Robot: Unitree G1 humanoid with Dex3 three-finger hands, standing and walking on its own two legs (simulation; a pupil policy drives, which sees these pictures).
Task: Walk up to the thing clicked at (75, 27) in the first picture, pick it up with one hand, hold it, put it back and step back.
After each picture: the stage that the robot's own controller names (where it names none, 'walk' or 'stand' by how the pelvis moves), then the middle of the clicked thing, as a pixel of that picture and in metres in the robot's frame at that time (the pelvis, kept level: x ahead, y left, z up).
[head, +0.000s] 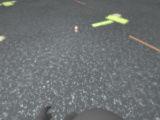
stand; (76, 29) +2.31 +0.48 -0.72
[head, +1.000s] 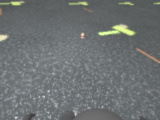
walk; (82, 35) +2.19 +0.22 -0.70
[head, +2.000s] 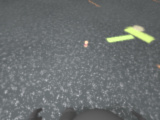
walk; (86, 44) +1.53 +0.07 -0.71
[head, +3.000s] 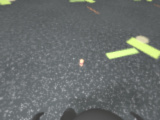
walk; (81, 62) +1.01 +0.11 -0.71
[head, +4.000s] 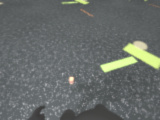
walk; (71, 80) +0.62 +0.22 -0.71
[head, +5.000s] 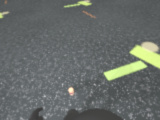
walk; (71, 91) +0.46 +0.25 -0.70
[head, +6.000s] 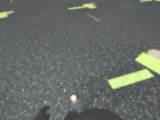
stand; (73, 98) +0.37 +0.20 -0.71
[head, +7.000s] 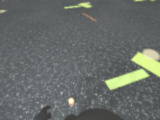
stand; (71, 101) +0.33 +0.20 -0.72
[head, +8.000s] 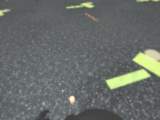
stand; (72, 99) +0.35 +0.20 -0.73
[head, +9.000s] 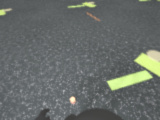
stand; (72, 100) +0.34 +0.19 -0.73
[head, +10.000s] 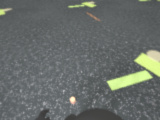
stand; (72, 100) +0.34 +0.19 -0.73
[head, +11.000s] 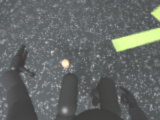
go down; (65, 64) +0.42 +0.21 -0.40
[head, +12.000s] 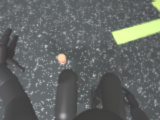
go down; (62, 59) +0.43 +0.24 -0.30
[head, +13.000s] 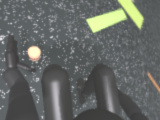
close in; (34, 54) +0.41 +0.27 -0.22
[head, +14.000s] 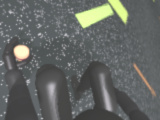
close; (22, 54) +0.41 +0.29 -0.22
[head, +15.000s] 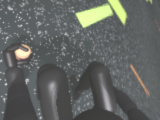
lift; (22, 53) +0.40 +0.28 -0.23
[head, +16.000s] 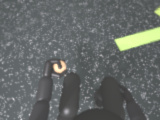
lift; (60, 69) +0.32 +0.22 -0.06
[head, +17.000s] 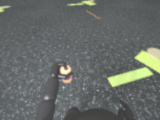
hold; (66, 74) +0.32 +0.17 +0.03
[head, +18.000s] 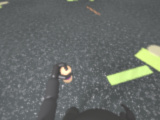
hold; (66, 74) +0.33 +0.17 +0.00
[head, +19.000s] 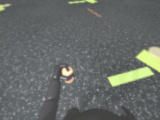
crouch; (68, 75) +0.32 +0.16 +0.01
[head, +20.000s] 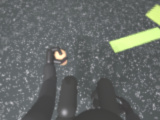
crouch; (61, 57) +0.42 +0.20 -0.09
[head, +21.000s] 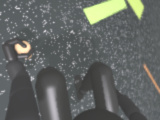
lower; (24, 50) +0.42 +0.28 -0.23
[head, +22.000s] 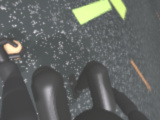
lower; (14, 50) +0.43 +0.30 -0.23
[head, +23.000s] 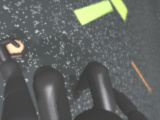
lower; (16, 50) +0.42 +0.30 -0.23
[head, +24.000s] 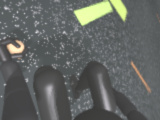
lower; (17, 50) +0.42 +0.30 -0.23
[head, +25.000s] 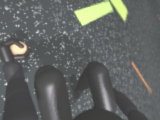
loosen; (19, 51) +0.42 +0.29 -0.23
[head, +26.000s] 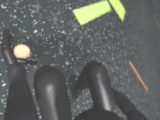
withdraw; (21, 53) +0.41 +0.27 -0.23
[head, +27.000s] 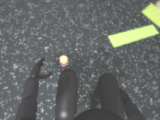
walk; (63, 61) +0.44 +0.22 -0.30
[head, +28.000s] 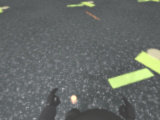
stand; (73, 99) +0.36 +0.15 -0.65
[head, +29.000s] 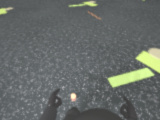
stand; (73, 97) +0.38 +0.18 -0.67
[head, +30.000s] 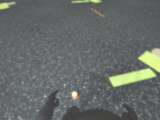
stand; (74, 95) +0.38 +0.17 -0.68
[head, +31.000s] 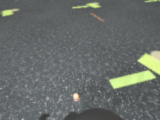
walk; (76, 97) +0.39 +0.17 -0.72
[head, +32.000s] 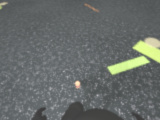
walk; (77, 84) +0.50 +0.18 -0.71
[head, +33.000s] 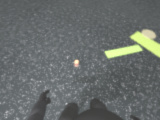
walk; (76, 63) +0.78 +0.16 -0.70
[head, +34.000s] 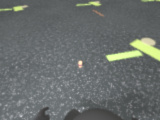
stand; (80, 64) +1.00 +0.21 -0.71
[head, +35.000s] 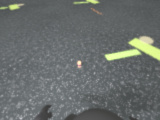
stand; (79, 64) +0.98 +0.20 -0.73
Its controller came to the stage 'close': yes
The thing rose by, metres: 0.71
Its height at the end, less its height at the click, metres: +0.00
